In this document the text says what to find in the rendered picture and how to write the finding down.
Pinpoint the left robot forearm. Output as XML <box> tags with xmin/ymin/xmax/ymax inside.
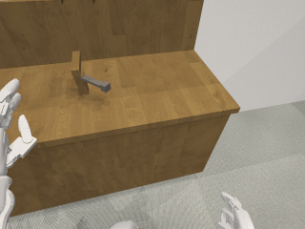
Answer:
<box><xmin>0</xmin><ymin>176</ymin><xmax>15</xmax><ymax>229</ymax></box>

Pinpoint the tap lever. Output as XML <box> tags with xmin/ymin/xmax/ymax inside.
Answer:
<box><xmin>79</xmin><ymin>74</ymin><xmax>111</xmax><ymax>93</ymax></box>

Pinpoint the robot left hand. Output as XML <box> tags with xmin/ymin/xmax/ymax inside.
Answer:
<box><xmin>0</xmin><ymin>78</ymin><xmax>37</xmax><ymax>177</ymax></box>

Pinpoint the robot right hand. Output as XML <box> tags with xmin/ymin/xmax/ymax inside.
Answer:
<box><xmin>218</xmin><ymin>192</ymin><xmax>254</xmax><ymax>229</ymax></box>

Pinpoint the counter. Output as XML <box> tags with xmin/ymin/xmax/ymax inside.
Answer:
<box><xmin>0</xmin><ymin>0</ymin><xmax>240</xmax><ymax>218</ymax></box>

